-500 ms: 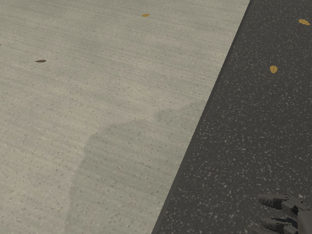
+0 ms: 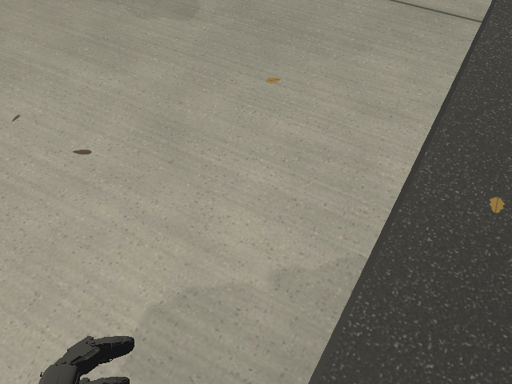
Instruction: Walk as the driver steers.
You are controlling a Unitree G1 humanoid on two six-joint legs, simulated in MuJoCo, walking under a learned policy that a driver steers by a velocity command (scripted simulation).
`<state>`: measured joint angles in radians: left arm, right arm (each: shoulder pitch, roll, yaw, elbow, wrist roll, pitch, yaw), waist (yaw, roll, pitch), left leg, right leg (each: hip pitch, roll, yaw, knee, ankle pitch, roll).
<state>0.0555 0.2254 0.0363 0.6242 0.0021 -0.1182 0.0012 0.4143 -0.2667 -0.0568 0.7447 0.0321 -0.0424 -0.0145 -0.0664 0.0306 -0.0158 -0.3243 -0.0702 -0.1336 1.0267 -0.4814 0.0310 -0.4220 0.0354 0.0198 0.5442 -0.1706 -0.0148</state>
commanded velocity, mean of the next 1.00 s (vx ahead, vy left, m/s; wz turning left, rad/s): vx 0.16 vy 0.00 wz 0.44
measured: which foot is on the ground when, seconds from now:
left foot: up 0.00-0.36, down 0.38-1.00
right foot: down 0.00-0.38, up 0.40-0.80, down 0.82-1.00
